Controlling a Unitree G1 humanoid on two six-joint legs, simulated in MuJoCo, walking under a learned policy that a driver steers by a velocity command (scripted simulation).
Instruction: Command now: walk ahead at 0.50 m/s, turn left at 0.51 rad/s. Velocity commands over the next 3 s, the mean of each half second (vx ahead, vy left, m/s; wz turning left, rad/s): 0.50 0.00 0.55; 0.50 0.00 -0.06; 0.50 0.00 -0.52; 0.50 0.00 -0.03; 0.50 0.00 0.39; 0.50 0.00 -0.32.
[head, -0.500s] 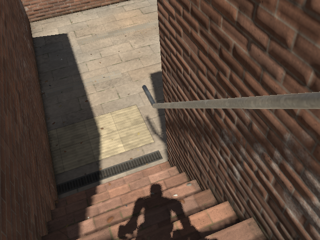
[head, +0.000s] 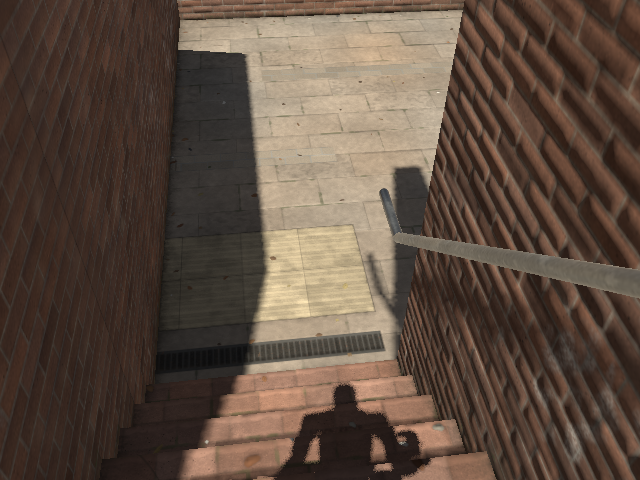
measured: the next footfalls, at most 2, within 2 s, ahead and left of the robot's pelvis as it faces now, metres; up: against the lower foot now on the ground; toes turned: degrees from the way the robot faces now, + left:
right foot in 0.50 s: +0.33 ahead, -0.02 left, -0.20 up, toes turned +19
left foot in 0.96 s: +0.51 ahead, +0.27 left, -0.41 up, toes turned +13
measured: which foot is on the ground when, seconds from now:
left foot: down 0.00-0.50, up 0.52-0.94, down 0.96-1.00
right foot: up 0.00-0.48, down 0.50-0.98, up 1.00-1.00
